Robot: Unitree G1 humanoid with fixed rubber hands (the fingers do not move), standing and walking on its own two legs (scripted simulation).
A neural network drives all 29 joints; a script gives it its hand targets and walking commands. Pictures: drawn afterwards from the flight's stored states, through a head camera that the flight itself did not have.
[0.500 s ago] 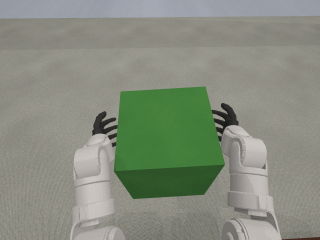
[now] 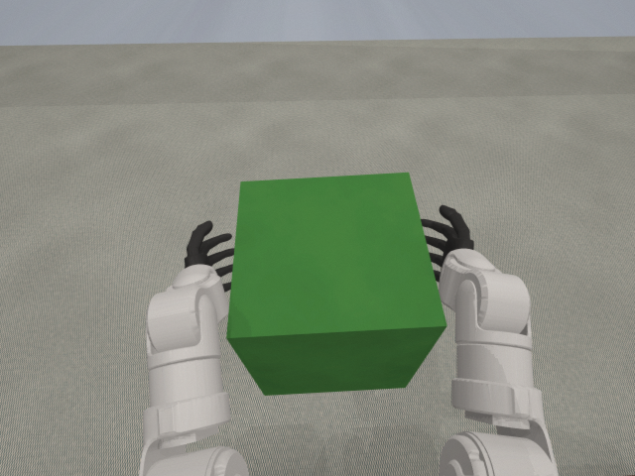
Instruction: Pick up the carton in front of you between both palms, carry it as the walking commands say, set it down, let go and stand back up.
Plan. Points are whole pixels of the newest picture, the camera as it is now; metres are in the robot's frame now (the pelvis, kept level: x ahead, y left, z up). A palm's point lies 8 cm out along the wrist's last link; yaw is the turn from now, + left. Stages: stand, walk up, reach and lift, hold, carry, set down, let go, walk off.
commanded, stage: carry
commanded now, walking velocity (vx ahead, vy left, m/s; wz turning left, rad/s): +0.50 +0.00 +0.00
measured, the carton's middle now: (330, 293) +0.34 +0.00 +0.04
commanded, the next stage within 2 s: none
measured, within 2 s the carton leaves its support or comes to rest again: neither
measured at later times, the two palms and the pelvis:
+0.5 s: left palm (219, 216) +0.45 +0.15 +0.09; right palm (428, 207) +0.45 -0.15 +0.10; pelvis +0.12 +0.00 +0.00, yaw +0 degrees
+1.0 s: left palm (300, 196) +0.71 +0.04 -0.10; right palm (427, 189) +0.74 -0.27 -0.11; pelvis +0.41 -0.13 -0.15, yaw +2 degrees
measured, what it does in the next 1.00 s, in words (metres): goes down: right foot 0.13 m lower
